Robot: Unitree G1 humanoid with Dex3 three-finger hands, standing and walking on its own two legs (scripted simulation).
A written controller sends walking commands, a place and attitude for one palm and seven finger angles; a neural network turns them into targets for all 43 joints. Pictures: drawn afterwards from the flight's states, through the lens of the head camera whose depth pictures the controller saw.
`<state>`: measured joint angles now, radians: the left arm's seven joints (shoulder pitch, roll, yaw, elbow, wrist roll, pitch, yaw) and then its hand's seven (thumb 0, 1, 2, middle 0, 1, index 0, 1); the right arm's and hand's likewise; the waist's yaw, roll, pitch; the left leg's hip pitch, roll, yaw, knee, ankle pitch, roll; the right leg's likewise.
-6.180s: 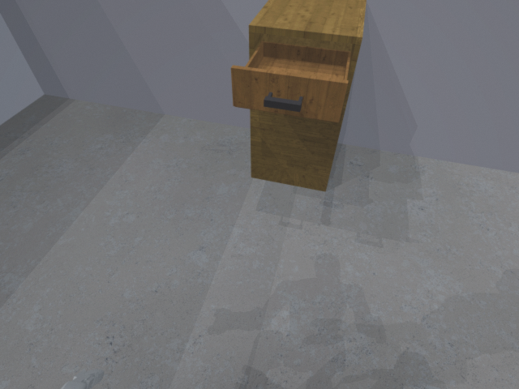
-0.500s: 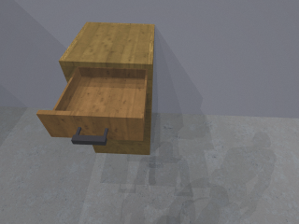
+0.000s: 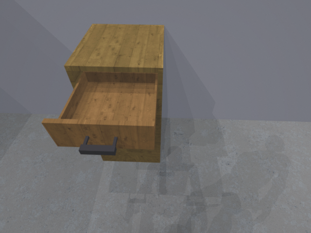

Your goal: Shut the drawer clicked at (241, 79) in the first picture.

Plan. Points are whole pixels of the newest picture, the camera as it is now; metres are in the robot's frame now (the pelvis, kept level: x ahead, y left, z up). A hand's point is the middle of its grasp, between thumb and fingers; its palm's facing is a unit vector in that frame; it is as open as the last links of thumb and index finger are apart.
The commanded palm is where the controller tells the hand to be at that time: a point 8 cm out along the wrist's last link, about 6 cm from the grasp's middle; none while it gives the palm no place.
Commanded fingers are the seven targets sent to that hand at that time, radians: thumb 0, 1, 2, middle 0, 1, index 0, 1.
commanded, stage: shuffle to correct the standing spot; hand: left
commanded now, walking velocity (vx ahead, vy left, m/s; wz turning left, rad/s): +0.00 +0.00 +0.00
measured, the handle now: (99, 144) +0.40 +0.22 -0.07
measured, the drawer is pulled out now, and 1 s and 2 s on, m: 0.29 0.29 0.29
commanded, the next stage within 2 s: come to a stop and stand still in 0.56 s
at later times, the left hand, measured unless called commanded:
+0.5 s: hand out of the picture +0.01 +0.16 -0.19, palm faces +0.06 -0.99 -0.14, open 7.4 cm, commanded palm none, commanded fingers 0.00 0.90 0.90 -0.20 -0.30 -0.20 -0.30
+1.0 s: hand out of the picture +0.14 +0.17 -0.17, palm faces +0.06 -0.97 -0.22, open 7.2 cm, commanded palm none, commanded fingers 0.00 0.90 0.90 -0.20 -0.30 -0.20 -0.30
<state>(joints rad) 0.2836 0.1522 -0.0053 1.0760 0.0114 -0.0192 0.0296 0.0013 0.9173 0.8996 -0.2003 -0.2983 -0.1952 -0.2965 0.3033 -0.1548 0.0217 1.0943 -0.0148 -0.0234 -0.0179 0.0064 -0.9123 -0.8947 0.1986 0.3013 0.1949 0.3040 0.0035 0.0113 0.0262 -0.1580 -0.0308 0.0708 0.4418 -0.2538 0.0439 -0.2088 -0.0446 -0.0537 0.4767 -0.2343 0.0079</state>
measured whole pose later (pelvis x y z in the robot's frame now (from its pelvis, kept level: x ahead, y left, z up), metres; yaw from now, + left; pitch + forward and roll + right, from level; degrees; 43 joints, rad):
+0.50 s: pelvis +0.06 +0.00 -0.01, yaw +0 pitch -1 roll +0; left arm 0.37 0.14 0.02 1.12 0.02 -0.02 0.01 0.00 0.91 0.90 -0.20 -0.30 -0.20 -0.30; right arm 0.34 -0.13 0.01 1.13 -0.02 -0.04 -0.02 0.00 -0.91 -0.89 0.20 0.30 0.19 0.30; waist 0.02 -0.03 0.04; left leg -0.14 -0.02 0.07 0.57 -0.41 0.05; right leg -0.21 -0.04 -0.06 0.64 -0.39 -0.02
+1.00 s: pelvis +0.11 -0.01 +0.00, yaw +1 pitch -2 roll +2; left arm 0.24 0.16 0.04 1.03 0.03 -0.01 0.03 0.00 0.94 0.90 -0.20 -0.30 -0.20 -0.30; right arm 0.23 -0.15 -0.03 1.07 -0.01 0.03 -0.02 0.01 -0.93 -0.89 0.20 0.30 0.19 0.30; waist 0.01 -0.01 0.08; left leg -0.35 0.04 0.05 0.74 -0.37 -0.03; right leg -0.23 -0.02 -0.12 0.52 -0.26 -0.07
